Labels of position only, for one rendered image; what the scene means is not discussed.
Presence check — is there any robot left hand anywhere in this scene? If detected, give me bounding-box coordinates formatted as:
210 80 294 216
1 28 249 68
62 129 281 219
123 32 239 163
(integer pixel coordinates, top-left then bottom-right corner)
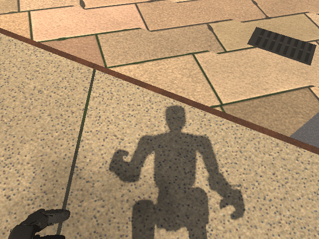
8 208 71 239

